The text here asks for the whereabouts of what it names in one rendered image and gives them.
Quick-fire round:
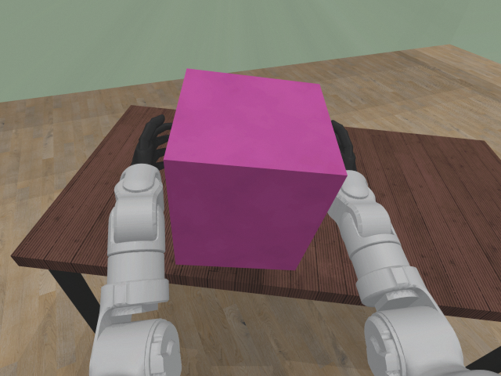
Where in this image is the carton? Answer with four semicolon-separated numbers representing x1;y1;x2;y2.
164;68;348;270

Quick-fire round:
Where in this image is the robot left upper arm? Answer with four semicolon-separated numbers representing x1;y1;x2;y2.
90;318;182;376

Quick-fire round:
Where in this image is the table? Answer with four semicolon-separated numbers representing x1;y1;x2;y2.
10;105;501;374

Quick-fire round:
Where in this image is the robot right forearm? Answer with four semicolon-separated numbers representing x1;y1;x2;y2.
327;170;463;360

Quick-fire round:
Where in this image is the robot right upper arm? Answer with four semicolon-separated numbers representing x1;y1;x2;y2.
364;305;501;376

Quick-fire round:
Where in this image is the robot left hand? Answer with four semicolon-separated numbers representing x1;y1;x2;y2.
132;114;172;171

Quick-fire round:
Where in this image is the robot left forearm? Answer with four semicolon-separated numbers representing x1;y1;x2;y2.
89;164;169;376

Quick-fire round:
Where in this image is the robot right hand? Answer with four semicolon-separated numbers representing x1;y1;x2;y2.
331;120;357;172

